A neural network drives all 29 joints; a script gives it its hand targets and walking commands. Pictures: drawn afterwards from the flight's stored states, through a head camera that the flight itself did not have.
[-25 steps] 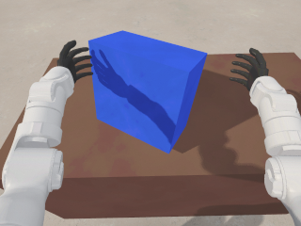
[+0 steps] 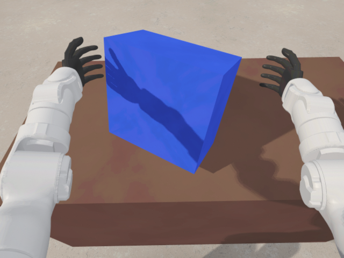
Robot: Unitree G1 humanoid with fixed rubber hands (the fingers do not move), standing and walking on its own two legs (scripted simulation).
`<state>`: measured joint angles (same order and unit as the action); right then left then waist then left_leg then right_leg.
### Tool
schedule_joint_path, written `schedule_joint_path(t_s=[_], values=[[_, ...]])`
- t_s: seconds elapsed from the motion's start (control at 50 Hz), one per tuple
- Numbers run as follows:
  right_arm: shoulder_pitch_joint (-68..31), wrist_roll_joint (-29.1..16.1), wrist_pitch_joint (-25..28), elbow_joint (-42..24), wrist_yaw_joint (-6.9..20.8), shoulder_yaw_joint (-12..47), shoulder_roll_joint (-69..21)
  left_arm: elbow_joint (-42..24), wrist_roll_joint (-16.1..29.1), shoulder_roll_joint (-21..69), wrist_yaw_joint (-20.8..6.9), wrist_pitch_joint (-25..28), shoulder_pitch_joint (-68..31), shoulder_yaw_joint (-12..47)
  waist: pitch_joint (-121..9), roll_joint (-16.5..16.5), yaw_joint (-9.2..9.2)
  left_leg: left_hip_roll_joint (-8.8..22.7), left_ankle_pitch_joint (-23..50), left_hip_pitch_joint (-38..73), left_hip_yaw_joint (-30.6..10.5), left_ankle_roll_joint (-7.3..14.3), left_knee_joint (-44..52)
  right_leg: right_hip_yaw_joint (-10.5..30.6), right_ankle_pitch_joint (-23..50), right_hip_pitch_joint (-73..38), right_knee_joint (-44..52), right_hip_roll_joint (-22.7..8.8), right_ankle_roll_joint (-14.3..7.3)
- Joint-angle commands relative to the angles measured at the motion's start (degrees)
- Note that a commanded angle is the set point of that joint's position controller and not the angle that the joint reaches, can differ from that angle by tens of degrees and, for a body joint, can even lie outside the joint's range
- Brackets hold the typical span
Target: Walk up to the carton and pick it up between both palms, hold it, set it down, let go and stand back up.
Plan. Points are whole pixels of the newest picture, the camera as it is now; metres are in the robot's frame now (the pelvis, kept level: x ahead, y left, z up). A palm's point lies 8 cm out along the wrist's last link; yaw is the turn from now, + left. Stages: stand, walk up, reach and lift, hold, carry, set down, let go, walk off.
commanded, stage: reach and lift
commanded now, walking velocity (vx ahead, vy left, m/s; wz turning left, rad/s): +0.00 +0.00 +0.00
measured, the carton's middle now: (167, 99) +0.51 +0.03 +0.06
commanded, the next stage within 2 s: none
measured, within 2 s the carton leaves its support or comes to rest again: neither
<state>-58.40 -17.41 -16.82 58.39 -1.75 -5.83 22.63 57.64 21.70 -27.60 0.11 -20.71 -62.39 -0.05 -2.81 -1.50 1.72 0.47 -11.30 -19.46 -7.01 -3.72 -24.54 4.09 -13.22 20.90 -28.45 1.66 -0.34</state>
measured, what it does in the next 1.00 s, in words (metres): stands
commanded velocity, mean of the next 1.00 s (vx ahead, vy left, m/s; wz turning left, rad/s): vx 0.00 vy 0.00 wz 0.00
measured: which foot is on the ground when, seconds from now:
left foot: down 0.00-1.00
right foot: down 0.00-1.00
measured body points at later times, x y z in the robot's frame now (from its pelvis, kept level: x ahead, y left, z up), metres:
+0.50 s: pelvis -0.01 +0.01 -0.01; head +0.09 +0.02 +0.43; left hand +0.47 +0.26 +0.07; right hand +0.45 -0.25 +0.06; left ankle +0.01 +0.16 -0.74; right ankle +0.01 -0.11 -0.74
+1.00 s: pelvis -0.02 +0.01 -0.01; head +0.07 +0.01 +0.43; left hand +0.45 +0.22 +0.06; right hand +0.44 -0.24 +0.07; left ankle +0.01 +0.16 -0.74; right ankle +0.01 -0.11 -0.74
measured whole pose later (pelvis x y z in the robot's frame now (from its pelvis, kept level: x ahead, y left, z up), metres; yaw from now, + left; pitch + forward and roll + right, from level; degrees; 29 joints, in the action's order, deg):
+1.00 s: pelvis -0.02 +0.01 -0.01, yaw +0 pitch +23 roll +0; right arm -53.5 -24.7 7.2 68.7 0.7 4.0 22.6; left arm 72.0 24.1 -21.1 2.0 9.0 -55.0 9.2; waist -13.7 0.7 1.7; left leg 0.5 -8.8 -43.3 -7.0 -3.8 -28.7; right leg 4.1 -8.7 42.8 -28.4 1.9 0.8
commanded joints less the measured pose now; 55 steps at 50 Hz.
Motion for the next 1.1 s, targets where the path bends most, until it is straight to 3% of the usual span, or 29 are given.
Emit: schedule_joint_path(t_s=[0.0, 0.18, 0.3, 0.38, 0.5, 0.62, 0.74, 0.82, 0.96, 1.02, 1.08], values=[[-25.4, -1.1, 8.1, -8.4, -0.4, 1.3, 13.2, 0.4, -0.3, -8.5, -1.6, 10.3, -24.3, 4.4, -37.2, -1.0, 3.36, -2.1, 11.6, -0.3, 9.0, 0.8, 1.7, -4.1, 37.2, -18.6, 4.8, -1.0, 4.4], [-23.6, -2.6, 16.5, -6.4, 1.1, 3.1, 12.1, 8.5, 3.1, -4.6, -1.8, 23.2, -23.8, 9.2, -38.9, 0.7, 2.79, -1.2, 9.2, -2.2, 9.0, 0.6, -0.8, -5.6, 25.8, -7.7, 3.9, -0.9, 3.7], [-23.7, -5.2, 21.2, -1.7, 2.4, 6.1, 12.1, 13.3, 5.3, -3.0, -1.3, 30.7, -25.2, 12.5, -42.6, 3.4, 2.55, -0.6, 8.4, -2.7, 8.4, 0.2, -3.7, -6.7, 18.6, 1.1, 2.0, -1.0, 3.0], [-23.5, -7.4, 25.4, -0.3, 2.7, 8.1, 12.4, 11.6, 6.0, -2.3, -0.5, 34.0, -25.6, 13.2, -52.1, 6.2, 2.08, -0.3, 16.7, 0.4, 8.0, -1.6, -7.8, -7.6, 23.0, 4.3, 0.2, -0.3, 2.7], [-20.5, -10.5, 30.6, -2.7, 2.6, 9.2, 15.0, 2.5, 3.9, -2.8, 0.7, 34.9, -23.0, 10.2, -66.7, 9.6, 0.79, -0.3, 35.3, 8.8, 7.6, -4.8, -13.5, -8.6, 33.3, 5.5, -0.9, 1.5, 2.6], [-17.2, -11.8, 31.1, -2.2, 2.8, 9.8, 15.8, -3.6, 2.0, -0.9, 0.9, 33.0, -18.2, 8.7, -67.5, 10.1, 0.1, -0.7, 41.6, 13.5, 7.7, -5.8, -14.2, -8.9, 35.7, 5.4, 0.4, 2.7, 2.3], [-19.3, -10.6, 29.2, -2.3, 2.9, 10.1, 12.8, -3.2, 1.5, 1.8, 0.3, 31.9, -19.4, 8.2, -57.8, 7.1, 0.13, -1.5, 32.0, 8.8, 8.1, -4.2, -11.0, -8.1, 31.0, 4.1, 1.7, 2.1, 2.4], [-22.9, -8.4, 27.6, -0.3, 3.4, 10.0, 9.1, 1.4, 1.8, 4.5, 0.2, 33.1, -23.0, 8.8, -50.6, 4.1, -0.17, -1.4, 18.9, 3.1, 8.5, -2.2, -8.3, -7.6, 21.5, 6.1, 2.0, 1.2, 2.5], [-26.9, -3.5, 26.1, 0.1, 3.7, 6.8, 3.8, 7.0, 2.0, 6.5, 1.8, 35.5, -29.0, 10.0, -47.9, 2.9, 0.5, -1.0, 1.2, -3.4, 7.9, -0.4, -5.5, -7.1, 5.1, 11.7, 2.2, -0.4, 1.9], [-27.1, -2.2, 25.8, 0.0, 3.3, 5.6, 3.0, 8.6, 1.9, 6.5, 2.9, 35.9, -29.5, 9.9, -48.6, 2.4, 0.85, -1.1, -1.9, -5.8, 7.8, -0.1, -5.2, -6.5, 2.8, 11.8, 1.9, -0.7, 1.9], [-26.5, -1.7, 26.1, 0.1, 2.5, 5.8, 2.5, 9.3, 0.9, 6.9, 3.6, 36.1, -28.3, 9.2, -51.4, 2.0, 0.79, -1.2, 1.0, -5.5, 8.2, -0.2, -5.7, -6.3, 7.5, 9.3, 1.3, -0.8, 2.5]])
